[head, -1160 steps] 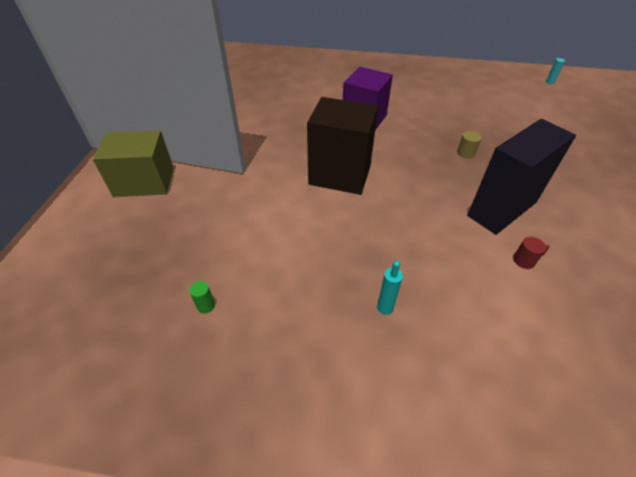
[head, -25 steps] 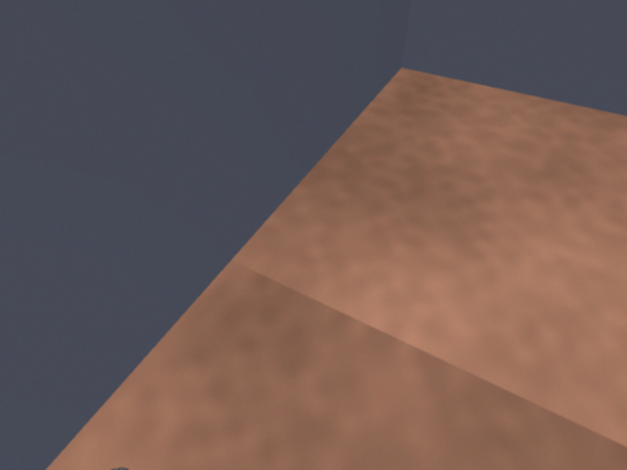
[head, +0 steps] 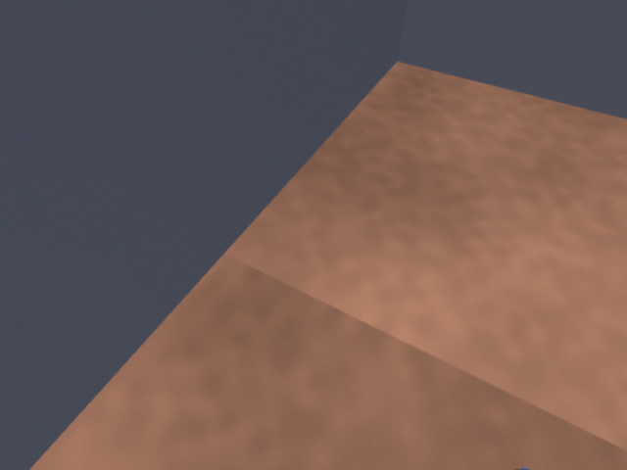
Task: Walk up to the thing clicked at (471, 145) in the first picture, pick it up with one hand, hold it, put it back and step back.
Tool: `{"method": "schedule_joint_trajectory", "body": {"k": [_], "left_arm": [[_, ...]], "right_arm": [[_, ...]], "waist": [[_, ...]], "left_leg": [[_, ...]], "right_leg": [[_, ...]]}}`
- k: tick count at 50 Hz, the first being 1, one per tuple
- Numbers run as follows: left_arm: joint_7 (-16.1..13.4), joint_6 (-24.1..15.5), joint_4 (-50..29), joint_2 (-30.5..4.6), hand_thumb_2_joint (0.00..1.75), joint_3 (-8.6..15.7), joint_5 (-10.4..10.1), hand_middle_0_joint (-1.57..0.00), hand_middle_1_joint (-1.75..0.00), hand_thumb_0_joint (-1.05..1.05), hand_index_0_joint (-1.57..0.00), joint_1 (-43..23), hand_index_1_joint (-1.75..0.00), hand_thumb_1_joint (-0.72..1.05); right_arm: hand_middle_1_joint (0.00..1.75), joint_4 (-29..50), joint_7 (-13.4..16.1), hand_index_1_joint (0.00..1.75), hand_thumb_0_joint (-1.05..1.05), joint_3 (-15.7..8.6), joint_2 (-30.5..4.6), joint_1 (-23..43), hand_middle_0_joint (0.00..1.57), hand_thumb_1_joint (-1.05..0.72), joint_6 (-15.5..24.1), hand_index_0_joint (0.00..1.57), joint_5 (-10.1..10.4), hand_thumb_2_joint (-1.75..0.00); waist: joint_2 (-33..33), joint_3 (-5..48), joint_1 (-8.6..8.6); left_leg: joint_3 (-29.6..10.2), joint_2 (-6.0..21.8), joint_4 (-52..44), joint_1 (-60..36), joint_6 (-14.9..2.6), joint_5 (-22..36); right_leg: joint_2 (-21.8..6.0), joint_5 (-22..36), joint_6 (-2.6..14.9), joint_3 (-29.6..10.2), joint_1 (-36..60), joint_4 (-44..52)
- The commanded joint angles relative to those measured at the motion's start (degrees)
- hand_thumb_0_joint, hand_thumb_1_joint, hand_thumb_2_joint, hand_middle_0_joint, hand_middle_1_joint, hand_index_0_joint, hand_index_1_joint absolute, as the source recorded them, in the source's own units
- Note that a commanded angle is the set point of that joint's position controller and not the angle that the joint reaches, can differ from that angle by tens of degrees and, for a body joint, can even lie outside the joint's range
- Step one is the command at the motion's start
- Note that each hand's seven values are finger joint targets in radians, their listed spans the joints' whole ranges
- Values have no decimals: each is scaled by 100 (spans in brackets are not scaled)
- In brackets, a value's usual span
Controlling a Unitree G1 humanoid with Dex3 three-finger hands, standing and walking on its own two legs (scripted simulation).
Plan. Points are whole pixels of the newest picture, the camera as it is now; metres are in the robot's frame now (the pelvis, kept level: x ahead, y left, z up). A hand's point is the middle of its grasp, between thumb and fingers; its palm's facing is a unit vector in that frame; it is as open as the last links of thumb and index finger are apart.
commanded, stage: stand
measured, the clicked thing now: out of the picture -1.03 +0.24 -0.73
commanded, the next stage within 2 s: none
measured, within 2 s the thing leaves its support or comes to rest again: neither
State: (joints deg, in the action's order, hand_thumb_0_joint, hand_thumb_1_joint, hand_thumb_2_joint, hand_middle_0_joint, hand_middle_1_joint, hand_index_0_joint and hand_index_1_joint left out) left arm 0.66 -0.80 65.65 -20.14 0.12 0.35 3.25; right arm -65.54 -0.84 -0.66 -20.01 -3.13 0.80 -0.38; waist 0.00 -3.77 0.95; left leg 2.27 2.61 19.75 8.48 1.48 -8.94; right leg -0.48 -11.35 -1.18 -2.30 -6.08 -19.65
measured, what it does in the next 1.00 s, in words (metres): stands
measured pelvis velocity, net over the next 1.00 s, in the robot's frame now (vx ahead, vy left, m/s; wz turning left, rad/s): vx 0.00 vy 0.00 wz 0.01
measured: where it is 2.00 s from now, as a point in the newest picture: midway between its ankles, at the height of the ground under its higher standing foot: outside the picture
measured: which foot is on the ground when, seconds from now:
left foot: down 0.00-1.00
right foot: down 0.00-1.00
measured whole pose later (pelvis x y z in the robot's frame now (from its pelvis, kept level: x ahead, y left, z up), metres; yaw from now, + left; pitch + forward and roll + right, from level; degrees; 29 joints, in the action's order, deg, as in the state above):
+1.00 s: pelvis +0.00 +0.00 +0.00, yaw +1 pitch -2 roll +0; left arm 0.5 -0.7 64.8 -20.4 0.1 0.7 6.0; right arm -66.3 -1.0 -0.8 -19.8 -4.7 0.5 -0.5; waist 0.3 -2.8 0.7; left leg 1.7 2.0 18.7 8.1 1.2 -8.7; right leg -1.0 -11.0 -1.5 -1.7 -5.1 -18.0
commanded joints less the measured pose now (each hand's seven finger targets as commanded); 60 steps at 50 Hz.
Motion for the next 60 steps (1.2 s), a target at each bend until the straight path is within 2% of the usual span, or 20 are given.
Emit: {"method": "schedule_joint_trajectory", "body": {"k": [1,4,9,12,16,18,25,27,31,32,42,45,47,48,49,50,52,57,58,60], "left_arm": [[-113,-122,-313,-1249,90,210,-6,-20,-30,0,-20,-269,-30,90],[-103,-120,-272,-1238,90,199,6,-20,-30,0,-20,-180,-30,90],[-102,-120,-290,-1218,90,217,3,-20,-30,0,-20,-132,-30,90],[-99,-111,-303,-1193,90,206,2,-20,-30,0,-20,-109,-30,90],[-115,-121,-324,-1205,90,202,19,-20,-30,0,-20,-49,-30,90],[-112,-114,-334,-1249,90,213,12,-20,-30,0,-20,-78,-30,90],[-129,-126,-363,-1238,90,212,11,-20,-30,0,-20,17,-30,90],[-127,-111,-353,-1228,90,203,0,-20,-30,0,-20,19,-30,90],[-127,-111,-370,-1213,90,194,1,-20,-30,0,-20,22,-30,90],[-128,-107,-370,-1209,90,196,3,-20,-30,0,-20,60,-30,90],[-120,-104,-398,-1211,90,197,12,-20,-30,0,-20,89,-30,90],[-124,-93,-414,-1224,90,206,16,-20,-30,0,-20,64,-30,90],[-121,-102,-419,-1226,90,201,27,-20,-30,0,-20,94,-30,90],[-119,-104,-431,-1268,90,222,32,-20,-30,0,-20,65,-30,90],[-119,-99,-424,-1219,90,199,19,-20,-30,0,-20,76,-30,90],[-115,-98,-426,-1204,90,192,16,-20,-30,0,-20,95,-30,90],[-117,-98,-452,-1254,90,207,19,-20,-30,0,-20,73,-30,90],[-111,-95,-447,-1232,90,201,17,-20,-30,0,-20,118,-30,90],[-118,-99,-439,-1232,90,194,32,-20,-30,0,-20,150,-30,90],[-123,-102,-436,-1235,90,195,15,-20,-30,0,-20,121,-30,90]], "right_arm": [[30,291,96,30,0,-222,-1242,250,20,-90,91,20,-6,-90],[30,272,78,30,0,-221,-1202,289,20,-90,82,20,0,-90],[30,264,73,30,0,-231,-1212,240,20,-90,102,20,-14,-90],[30,245,72,30,0,-232,-1201,231,20,-90,97,20,-19,-90],[30,272,69,30,0,-243,-1206,235,20,-90,87,20,-8,-90],[30,249,68,30,0,-223,-1173,194,20,-90,77,20,-15,-90],[30,251,85,30,0,-223,-1204,147,20,-90,83,20,-7,-90],[30,235,86,30,0,-210,-1203,135,20,-90,68,20,-7,-90],[30,241,87,30,0,-200,-1191,121,20,-90,78,20,-8,-90],[30,233,87,30,0,-200,-1200,109,20,-90,66,20,-11,-90],[30,265,82,30,0,-212,-1217,142,20,-90,72,20,-3,-90],[30,284,84,30,0,-219,-1224,146,20,-90,63,20,-1,-90],[30,280,78,30,0,-212,-1205,135,20,-90,56,20,-5,-90],[30,292,85,30,0,-230,-1233,73,20,-90,69,20,-9,-90],[30,277,77,30,0,-204,-1189,116,20,-90,67,20,-7,-90],[30,270,77,30,0,-212,-1210,81,20,-90,60,20,-8,-90],[30,288,79,30,0,-220,-1214,79,20,-90,66,20,-18,-90],[30,292,90,30,0,-216,-1233,64,20,-90,72,20,-15,-90],[30,299,91,30,0,-217,-1216,85,20,-90,79,20,-5,-90],[30,280,95,30,0,-206,-1221,25,20,-90,79,20,0,-90]], "waist": [[-44,685,-17],[24,479,-25],[-42,574,-31],[11,416,-30],[83,572,-22],[42,498,-9],[60,724,-25],[29,572,-34],[-61,585,-37],[-47,520,-54],[-2,506,-64],[-19,429,-55],[47,391,-57],[0,597,-27],[35,421,-43],[27,379,-39],[5,522,-41],[-51,600,-62],[23,625,-58],[-10,646,-48]], "left_leg": [[-521,579,-351,-417,-181,528],[-552,542,-455,-357,-164,213],[-550,567,-433,-410,-195,347],[-563,529,-459,-367,-147,159],[-561,554,-366,-467,-179,449],[-558,531,-398,-400,-178,212],[-528,583,-276,-551,-198,990],[-533,549,-348,-368,-194,584],[-541,574,-325,-410,-183,877],[-548,543,-365,-293,-180,599],[-557,549,-367,-402,-177,724],[-568,529,-403,-329,-185,403],[-581,530,-396,-328,-195,353],[-557,558,-363,-479,-214,546],[-591,538,-400,-360,-175,578],[-580,513,-416,-288,-171,329],[-568,537,-381,-406,-186,560],[-560,538,-363,-388,-213,595],[-597,573,-328,-481,-200,923],[-573,563,-282,-446,-220,1030]], "right_leg": [[-641,730,183,-380,-87,387],[-604,366,162,-355,-305,511],[-652,531,190,-378,-233,466],[-613,257,181,-371,-414,510],[-651,543,186,-360,-328,482],[-652,353,189,-375,-359,512],[-670,1077,182,-300,-142,354],[-673,729,177,-316,-157,455],[-678,924,177,-300,-112,414],[-672,669,165,-297,-124,488],[-659,729,174,-266,-135,469],[-663,488,177,-282,-197,518],[-682,429,173,-295,-250,555],[-698,621,189,-300,-159,478],[-650,574,173,-257,-241,501],[-666,363,172,-281,-248,566],[-668,553,186,-281,-188,484],[-712,656,190,-297,-66,475],[-680,863,190,-230,-81,390],[-713,1048,185,-244,31,399]]}}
